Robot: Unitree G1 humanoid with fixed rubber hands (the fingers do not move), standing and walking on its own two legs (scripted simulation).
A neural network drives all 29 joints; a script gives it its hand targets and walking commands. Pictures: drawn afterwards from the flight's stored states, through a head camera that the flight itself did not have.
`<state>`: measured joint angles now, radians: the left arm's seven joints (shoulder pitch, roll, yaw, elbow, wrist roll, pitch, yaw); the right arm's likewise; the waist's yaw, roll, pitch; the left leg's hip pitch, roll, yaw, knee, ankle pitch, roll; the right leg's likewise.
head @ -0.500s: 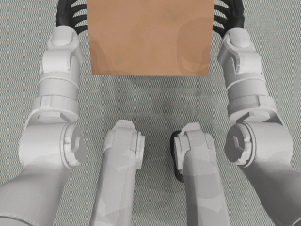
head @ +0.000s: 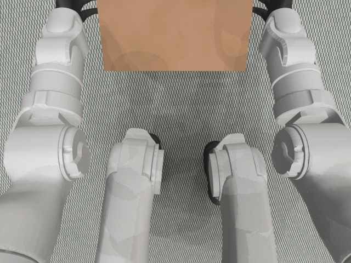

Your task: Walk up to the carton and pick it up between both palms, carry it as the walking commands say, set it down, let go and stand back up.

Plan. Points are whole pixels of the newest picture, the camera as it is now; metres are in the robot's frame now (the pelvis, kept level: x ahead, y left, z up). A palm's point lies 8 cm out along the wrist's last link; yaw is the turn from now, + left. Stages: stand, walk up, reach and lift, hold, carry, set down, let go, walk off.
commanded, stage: set down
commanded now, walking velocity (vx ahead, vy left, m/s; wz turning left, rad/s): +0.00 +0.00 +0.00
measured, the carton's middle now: (174, 14) +0.55 +0.05 -0.25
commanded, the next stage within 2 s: none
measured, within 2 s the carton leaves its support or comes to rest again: rests again in 1.12 s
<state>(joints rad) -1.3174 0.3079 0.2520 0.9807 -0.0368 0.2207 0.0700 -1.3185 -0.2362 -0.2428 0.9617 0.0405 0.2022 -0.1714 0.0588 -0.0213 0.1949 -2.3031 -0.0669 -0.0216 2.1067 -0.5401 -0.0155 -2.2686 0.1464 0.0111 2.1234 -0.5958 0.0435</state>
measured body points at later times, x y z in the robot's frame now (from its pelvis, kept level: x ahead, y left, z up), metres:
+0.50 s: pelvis +0.00 +0.00 -0.02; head +0.36 +0.03 +0.24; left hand +0.52 +0.23 -0.20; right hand +0.55 -0.13 -0.20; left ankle +0.11 +0.11 -0.35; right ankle +0.10 -0.11 -0.35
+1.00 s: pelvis -0.01 +0.00 -0.03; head +0.35 +0.03 +0.22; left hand +0.52 +0.23 -0.21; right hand +0.55 -0.13 -0.21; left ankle +0.11 +0.11 -0.35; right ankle +0.10 -0.11 -0.35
